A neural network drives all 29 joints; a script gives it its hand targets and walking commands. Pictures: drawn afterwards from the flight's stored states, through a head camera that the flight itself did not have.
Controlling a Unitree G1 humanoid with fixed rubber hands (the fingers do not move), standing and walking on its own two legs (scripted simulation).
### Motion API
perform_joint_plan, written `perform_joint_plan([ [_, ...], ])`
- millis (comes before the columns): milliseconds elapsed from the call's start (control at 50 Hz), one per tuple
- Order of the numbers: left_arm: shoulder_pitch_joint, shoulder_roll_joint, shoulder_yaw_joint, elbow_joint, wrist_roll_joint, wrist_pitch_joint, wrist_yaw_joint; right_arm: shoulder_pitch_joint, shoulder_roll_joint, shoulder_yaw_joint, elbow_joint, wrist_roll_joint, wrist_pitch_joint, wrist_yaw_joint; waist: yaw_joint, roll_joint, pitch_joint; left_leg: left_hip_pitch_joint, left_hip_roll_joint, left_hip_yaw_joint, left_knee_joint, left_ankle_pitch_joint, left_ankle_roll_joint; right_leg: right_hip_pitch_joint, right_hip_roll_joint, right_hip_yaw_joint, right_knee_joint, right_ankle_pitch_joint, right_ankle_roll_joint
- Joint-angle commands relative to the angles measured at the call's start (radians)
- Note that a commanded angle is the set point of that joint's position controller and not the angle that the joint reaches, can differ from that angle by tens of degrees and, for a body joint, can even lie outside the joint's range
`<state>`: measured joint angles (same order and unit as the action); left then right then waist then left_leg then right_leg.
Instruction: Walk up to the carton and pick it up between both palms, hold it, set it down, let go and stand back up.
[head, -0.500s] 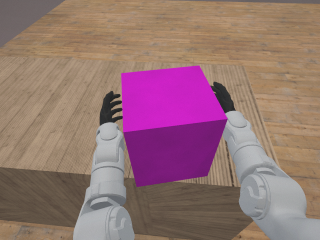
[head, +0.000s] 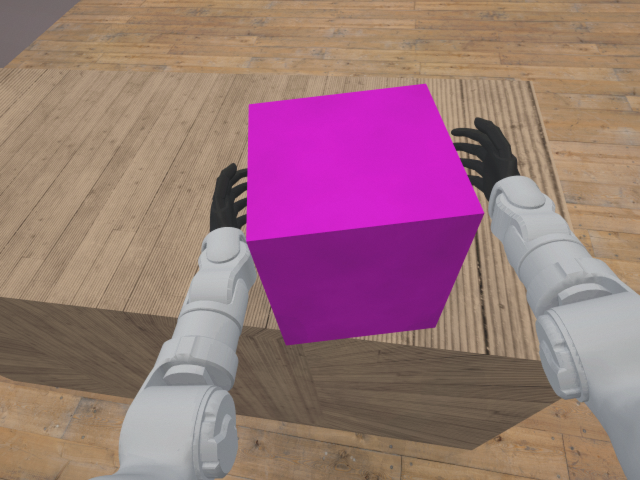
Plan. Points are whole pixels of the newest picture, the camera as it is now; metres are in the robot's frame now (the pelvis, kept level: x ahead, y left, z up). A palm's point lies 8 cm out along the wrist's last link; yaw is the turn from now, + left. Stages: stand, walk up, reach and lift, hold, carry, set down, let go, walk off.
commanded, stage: set down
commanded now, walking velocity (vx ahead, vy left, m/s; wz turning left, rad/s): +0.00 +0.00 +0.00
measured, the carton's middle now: (350, 225) +0.42 +0.05 +0.07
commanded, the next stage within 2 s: none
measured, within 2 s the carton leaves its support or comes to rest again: neither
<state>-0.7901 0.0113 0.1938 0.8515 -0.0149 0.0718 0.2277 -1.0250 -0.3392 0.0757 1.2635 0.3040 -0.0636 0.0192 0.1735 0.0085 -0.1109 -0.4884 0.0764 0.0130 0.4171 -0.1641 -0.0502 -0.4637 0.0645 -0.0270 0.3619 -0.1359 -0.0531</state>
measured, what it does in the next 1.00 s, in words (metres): stands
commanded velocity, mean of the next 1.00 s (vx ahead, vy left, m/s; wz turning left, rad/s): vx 0.00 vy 0.00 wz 0.00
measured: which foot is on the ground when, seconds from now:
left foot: down 0.00-1.00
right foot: down 0.00-1.00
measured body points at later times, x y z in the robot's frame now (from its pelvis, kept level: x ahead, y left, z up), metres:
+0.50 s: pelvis +0.00 +0.00 +0.00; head +0.05 +0.00 +0.45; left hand +0.41 +0.23 +0.17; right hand +0.50 -0.14 +0.18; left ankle +0.01 +0.15 -0.74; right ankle +0.01 -0.09 -0.74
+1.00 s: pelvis -0.01 +0.01 +0.00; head +0.02 +0.00 +0.45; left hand +0.40 +0.24 +0.22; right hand +0.49 -0.16 +0.23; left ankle +0.01 +0.15 -0.74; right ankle +0.01 -0.09 -0.74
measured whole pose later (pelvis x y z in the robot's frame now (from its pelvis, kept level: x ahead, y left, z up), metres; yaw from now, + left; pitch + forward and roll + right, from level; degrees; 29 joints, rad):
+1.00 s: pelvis -0.01 +0.01 +0.00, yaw +1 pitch +7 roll +0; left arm -0.97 0.19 0.17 0.45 -0.16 0.73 0.24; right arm -1.19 -0.56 0.18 1.04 0.50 0.37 0.09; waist 0.14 0.01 -0.06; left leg -0.34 0.05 0.00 0.36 -0.13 -0.04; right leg -0.33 0.05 -0.02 0.33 -0.12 -0.04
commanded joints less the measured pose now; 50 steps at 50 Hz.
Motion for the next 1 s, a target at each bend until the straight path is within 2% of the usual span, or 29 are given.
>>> perform_joint_plan([
  [0,-0.441,0.146,-0.009,-0.245,-0.007,-0.053,-0.007,-0.458,-0.176,0.005,-0.181,0.037,-0.037,0.009,-0.007,-0.101,-0.704,0.105,-0.071,0.068,0.006,0.301,-0.018,0.466,-0.005,0.044,0.07,0.426,0.085],
  [60,-0.429,0.174,-0.007,-0.261,-0.043,-0.038,-0.013,-0.464,-0.185,0.068,-0.234,0.101,-0.029,0.024,0.027,-0.11,-0.744,0.092,-0.076,0.066,0.023,0.356,-0.013,0.484,-0.007,0.052,0.078,0.481,0.092],
  [80,-0.408,0.179,-0.016,-0.297,-0.053,-0.027,-0.016,-0.447,-0.201,0.059,-0.269,0.106,-0.028,0.024,0.003,-0.12,-0.763,0.096,-0.077,0.062,0.026,0.371,-0.018,0.507,-0.005,0.049,0.084,0.521,0.097],
  [100,-0.434,0.21,0.0,-0.387,-0.061,-0.01,-0.016,-0.484,-0.238,0.047,-0.363,0.116,-0.026,0.024,0.012,-0.111,-0.848,0.116,-0.081,0.065,0.028,0.402,-0.021,0.524,-0.002,0.051,0.087,0.572,0.103],
  [120,-0.395,0.195,-0.022,-0.364,-0.053,0.026,-0.019,-0.452,-0.234,0.056,-0.316,0.125,-0.004,0.026,-0.012,-0.108,-0.778,0.142,-0.078,0.05,0.032,0.407,-0.022,0.512,0.0,0.049,0.087,0.588,0.103],
  [160,-0.397,0.18,-0.039,-0.378,-0.061,0.094,-0.031,-0.449,-0.255,0.039,-0.286,0.123,0.036,0.026,-0.026,-0.086,-0.722,0.197,-0.074,0.041,0.011,0.377,-0.021,0.448,0.005,0.038,0.055,0.49,0.09],
  [180,-0.387,0.185,-0.031,-0.382,-0.063,0.123,-0.033,-0.433,-0.242,0.053,-0.281,0.126,0.056,0.025,-0.015,-0.099,-0.66,0.186,-0.079,0.046,-0.004,0.331,-0.011,0.439,-0.004,0.045,0.036,0.432,0.09],
  [200,-0.413,0.208,-0.02,-0.43,-0.079,0.144,-0.028,-0.467,-0.251,0.046,-0.36,0.131,0.067,0.025,0.003,-0.108,-0.681,0.169,-0.081,0.049,-0.017,0.317,-0.003,0.444,-0.007,0.05,0.033,0.404,0.094],
  [220,-0.44,0.219,-0.027,-0.47,-0.088,0.172,-0.021,-0.48,-0.251,0.038,-0.383,0.131,0.09,0.024,-0.008,-0.106,-0.681,0.175,-0.081,0.049,-0.021,0.316,-0.006,0.458,-0.003,0.048,0.034,0.414,0.094],
  [280,-0.413,0.243,-0.001,-0.449,-0.096,0.242,-0.022,-0.493,-0.246,0.056,-0.431,0.137,0.147,0.03,0.022,-0.153,-0.629,0.153,-0.085,0.045,-0.034,0.291,0.014,0.486,-0.007,0.055,0.043,0.413,0.107],
  [300,-0.435,0.251,-0.014,-0.53,-0.106,0.267,-0.017,-0.494,-0.273,0.02,-0.469,0.134,0.159,0.026,-0.003,-0.126,-0.686,0.192,-0.085,0.046,-0.031,0.316,0.003,0.495,-0.001,0.049,0.044,0.45,0.104],
  [340,-0.444,0.227,-0.03,-0.464,-0.092,0.328,-0.016,-0.48,-0.267,0.016,-0.347,0.123,0.203,0.03,-0.019,-0.084,-0.58,0.24,-0.077,0.033,-0.038,0.282,-0.002,0.415,0.002,0.038,0.019,0.34,0.084],
  [360,-0.46,0.226,-0.029,-0.491,-0.101,0.349,-0.015,-0.486,-0.267,0.017,-0.355,0.125,0.217,0.033,-0.012,-0.076,-0.585,0.254,-0.079,0.035,-0.042,0.272,0.002,0.399,-0.001,0.039,0.005,0.303,0.08],
  [400,-0.479,0.252,-0.012,-0.577,-0.113,0.393,0.003,-0.525,-0.298,0.011,-0.453,0.119,0.235,0.036,-0.003,-0.097,-0.645,0.286,-0.078,0.041,-0.029,0.345,-0.001,0.427,0.012,0.026,0.02,0.398,0.089],
  [440,-0.493,0.253,-0.035,-0.561,-0.123,0.435,0.005,-0.533,-0.31,-0.014,-0.419,0.113,0.263,0.036,-0.03,-0.078,-0.612,0.275,-0.078,0.029,-0.031,0.308,-0.002,0.421,0.01,0.022,0.024,0.373,0.091],
  [460,-0.516,0.262,-0.027,-0.611,-0.127,0.459,0.009,-0.557,-0.331,-0.025,-0.454,0.112,0.272,0.037,-0.028,-0.074,-0.639,0.295,-0.078,0.035,-0.03,0.317,-0.004,0.422,0.012,0.025,0.018,0.374,0.089],
  [500,-0.494,0.254,-0.031,-0.576,-0.125,0.496,0.009,-0.539,-0.322,-0.001,-0.405,0.124,0.298,0.045,-0.029,-0.091,-0.596,0.285,-0.075,0.027,-0.032,0.311,0.002,0.413,0.01,0.019,0.014,0.354,0.087],
  [560,-0.541,0.29,0.0,-0.649,-0.108,0.532,0.011,-0.554,-0.344,-0.001,-0.429,0.137,0.321,0.042,-0.032,-0.052,-0.646,0.28,-0.087,0.034,-0.032,0.338,-0.004,0.466,0.001,0.031,0.025,0.423,0.095],
  [580,-0.521,0.285,0.005,-0.58,-0.101,0.538,0.009,-0.557,-0.326,0.019,-0.385,0.134,0.331,0.042,-0.024,-0.073,-0.557,0.254,-0.086,0.028,-0.034,0.304,0.001,0.461,0.001,0.028,0.028,0.391,0.096],
  [620,-0.577,0.286,-0.017,-0.636,-0.127,0.549,0.016,-0.602,-0.351,-0.004,-0.435,0.145,0.335,0.047,-0.037,-0.055,-0.626,0.276,-0.081,0.027,-0.04,0.298,-0.005,0.45,0.003,0.026,0.018,0.359,0.09],
  [660,-0.577,0.271,-0.025,-0.533,-0.119,0.558,0.018,-0.591,-0.337,0.007,-0.327,0.134,0.357,0.054,-0.034,-0.049,-0.516,0.257,-0.077,0.021,-0.051,0.227,0.002,0.39,-0.004,0.028,0.0,0.258,0.08],
  [680,-0.616,0.289,-0.022,-0.596,-0.141,0.557,0.023,-0.613,-0.345,0.013,-0.385,0.15,0.359,0.059,-0.028,-0.06,-0.569,0.26,-0.079,0.025,-0.054,0.224,0.005,0.407,-0.005,0.034,-0.005,0.247,0.081],
  [720,-0.6,0.304,-0.015,-0.619,-0.146,0.575,0.029,-0.63,-0.366,0.017,-0.435,0.158,0.363,0.059,-0.036,-0.08,-0.618,0.292,-0.079,0.027,-0.024,0.324,-0.005,0.443,0.012,0.016,0.02,0.375,0.088],
  [780,-0.624,0.313,-0.036,-0.568,-0.161,0.597,0.022,-0.635,-0.363,0.029,-0.358,0.171,0.388,0.061,-0.044,-0.054,-0.552,0.269,-0.079,0.018,-0.035,0.25,-0.002,0.412,0.002,0.019,0.013,0.301,0.087],
  [820,-0.639,0.312,-0.027,-0.6,-0.16,0.61,0.028,-0.648,-0.381,0.033,-0.375,0.186,0.387,0.068,-0.028,-0.036,-0.589,0.287,-0.076,0.022,-0.039,0.27,-0.007,0.411,0.007,0.015,0.012,0.288,0.078],
  [880,-0.615,0.328,0.0,-0.535,-0.144,0.615,0.022,-0.646,-0.385,0.047,-0.352,0.178,0.397,0.074,-0.028,-0.09,-0.533,0.266,-0.08,0.024,-0.044,0.246,0.006,0.432,0.004,0.024,0.006,0.287,0.087],
  [920,-0.582,0.321,-0.004,-0.556,-0.157,0.609,0.011,-0.617,-0.366,0.059,-0.384,0.186,0.396,0.075,-0.031,-0.113,-0.516,0.248,-0.082,0.026,-0.061,0.223,0.013,0.463,-0.002,0.029,0.006,0.288,0.093],
  [940,-0.576,0.318,-0.001,-0.584,-0.141,0.611,0.01,-0.585,-0.37,0.046,-0.373,0.193,0.394,0.076,-0.035,-0.073,-0.527,0.261,-0.083,0.023,-0.063,0.242,0.007,0.463,0.001,0.029,0.008,0.302,0.09],
  [980,-0.542,0.312,0.007,-0.581,-0.129,0.627,-0.001,-0.567,-0.368,0.064,-0.377,0.204,0.394,0.074,-0.034,-0.076,-0.483,0.279,-0.085,0.021,-0.064,0.257,0.009,0.465,0.002,0.03,-0.006,0.289,0.087],
])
